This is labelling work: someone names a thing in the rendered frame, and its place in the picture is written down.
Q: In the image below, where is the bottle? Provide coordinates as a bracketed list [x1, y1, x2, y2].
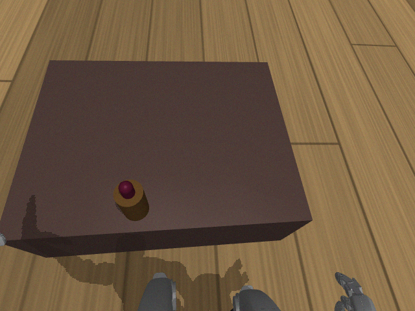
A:
[113, 179, 149, 221]

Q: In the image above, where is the right robot hand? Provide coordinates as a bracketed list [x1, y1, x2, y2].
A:
[335, 272, 377, 311]

